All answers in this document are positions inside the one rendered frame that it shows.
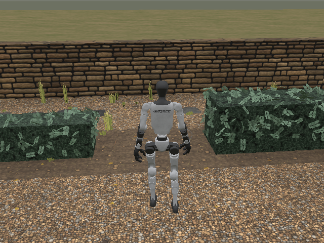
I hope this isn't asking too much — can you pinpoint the left robot hand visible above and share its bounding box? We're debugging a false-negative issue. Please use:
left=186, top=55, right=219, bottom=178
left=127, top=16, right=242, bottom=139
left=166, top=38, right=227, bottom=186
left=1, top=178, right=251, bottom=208
left=134, top=148, right=146, bottom=162

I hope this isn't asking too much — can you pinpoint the left robot upper arm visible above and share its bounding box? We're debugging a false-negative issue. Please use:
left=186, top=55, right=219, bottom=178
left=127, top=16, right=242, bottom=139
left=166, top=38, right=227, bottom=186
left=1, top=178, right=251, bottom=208
left=139, top=102, right=151, bottom=131

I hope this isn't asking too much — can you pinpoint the left robot forearm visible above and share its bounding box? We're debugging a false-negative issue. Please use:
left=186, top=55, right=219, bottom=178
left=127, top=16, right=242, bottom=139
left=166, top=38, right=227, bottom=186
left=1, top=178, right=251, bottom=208
left=135, top=123, right=145, bottom=149

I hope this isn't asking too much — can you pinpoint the right robot hand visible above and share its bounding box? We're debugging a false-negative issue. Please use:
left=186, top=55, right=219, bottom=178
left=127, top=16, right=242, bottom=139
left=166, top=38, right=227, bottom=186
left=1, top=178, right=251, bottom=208
left=179, top=143, right=191, bottom=155

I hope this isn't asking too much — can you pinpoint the left robot shin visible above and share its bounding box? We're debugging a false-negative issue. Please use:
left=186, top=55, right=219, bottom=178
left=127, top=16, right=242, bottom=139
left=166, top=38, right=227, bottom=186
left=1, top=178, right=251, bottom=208
left=148, top=168, right=156, bottom=200

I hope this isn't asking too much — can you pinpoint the right robot forearm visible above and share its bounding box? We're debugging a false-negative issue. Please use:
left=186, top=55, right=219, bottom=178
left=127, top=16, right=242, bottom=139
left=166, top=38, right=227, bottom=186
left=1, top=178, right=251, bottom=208
left=180, top=122, right=190, bottom=144

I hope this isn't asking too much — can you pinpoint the right robot thigh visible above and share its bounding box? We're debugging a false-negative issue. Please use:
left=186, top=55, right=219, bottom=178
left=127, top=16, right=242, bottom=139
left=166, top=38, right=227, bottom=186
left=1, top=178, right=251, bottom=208
left=169, top=142, right=179, bottom=181

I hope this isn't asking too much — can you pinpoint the right robot upper arm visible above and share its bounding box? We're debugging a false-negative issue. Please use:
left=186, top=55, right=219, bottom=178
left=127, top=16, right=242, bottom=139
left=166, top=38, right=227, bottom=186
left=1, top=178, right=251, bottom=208
left=173, top=102, right=185, bottom=130

